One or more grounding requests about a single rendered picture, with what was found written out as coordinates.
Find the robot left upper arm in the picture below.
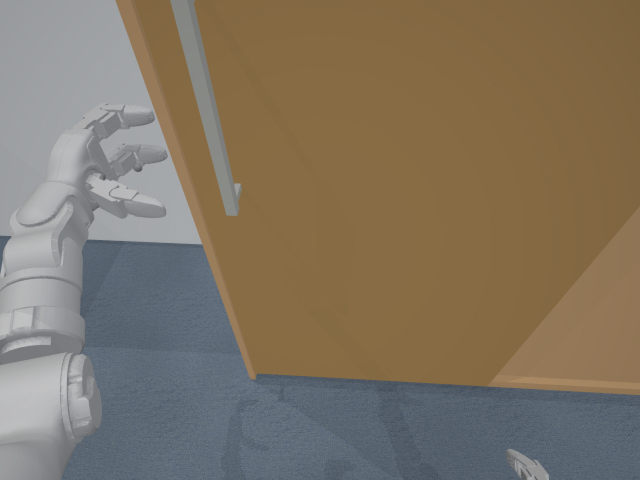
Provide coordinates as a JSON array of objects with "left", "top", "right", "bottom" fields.
[{"left": 0, "top": 352, "right": 102, "bottom": 480}]

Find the wardrobe door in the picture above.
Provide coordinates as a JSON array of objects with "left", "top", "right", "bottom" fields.
[
  {"left": 134, "top": 0, "right": 640, "bottom": 386},
  {"left": 497, "top": 207, "right": 640, "bottom": 383}
]

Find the right robot hand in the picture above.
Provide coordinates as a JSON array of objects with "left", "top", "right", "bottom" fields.
[{"left": 506, "top": 449, "right": 549, "bottom": 480}]

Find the robot left forearm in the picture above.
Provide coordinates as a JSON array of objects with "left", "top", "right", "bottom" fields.
[{"left": 0, "top": 182, "right": 94, "bottom": 365}]

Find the handle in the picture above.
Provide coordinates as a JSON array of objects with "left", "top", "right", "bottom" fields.
[{"left": 170, "top": 0, "right": 242, "bottom": 216}]

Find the left robot hand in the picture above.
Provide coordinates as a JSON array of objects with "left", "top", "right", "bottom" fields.
[{"left": 45, "top": 103, "right": 168, "bottom": 219}]

